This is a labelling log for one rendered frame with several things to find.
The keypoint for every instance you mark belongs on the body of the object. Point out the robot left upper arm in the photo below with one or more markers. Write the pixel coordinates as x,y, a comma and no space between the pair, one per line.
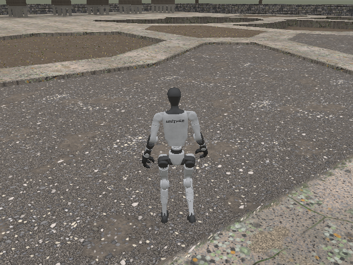
155,126

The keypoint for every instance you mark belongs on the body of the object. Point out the humanoid robot torso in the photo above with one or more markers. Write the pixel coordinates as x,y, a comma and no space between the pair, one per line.
176,133

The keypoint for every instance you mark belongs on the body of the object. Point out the left robot forearm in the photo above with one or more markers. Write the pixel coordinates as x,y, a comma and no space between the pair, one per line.
148,148

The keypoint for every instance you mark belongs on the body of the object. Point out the right robot hand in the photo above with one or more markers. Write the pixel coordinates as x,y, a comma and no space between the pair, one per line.
205,152

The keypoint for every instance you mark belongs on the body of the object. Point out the robot right shin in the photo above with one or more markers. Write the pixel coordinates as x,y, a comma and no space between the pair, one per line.
189,193

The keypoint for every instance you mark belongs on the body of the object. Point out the robot right upper arm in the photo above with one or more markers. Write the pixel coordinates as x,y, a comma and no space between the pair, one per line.
195,124

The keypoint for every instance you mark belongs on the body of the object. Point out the left robot hand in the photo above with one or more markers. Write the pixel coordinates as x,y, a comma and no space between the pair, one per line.
145,160

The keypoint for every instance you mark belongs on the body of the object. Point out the right robot forearm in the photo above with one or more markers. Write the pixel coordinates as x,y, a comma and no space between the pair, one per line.
201,143

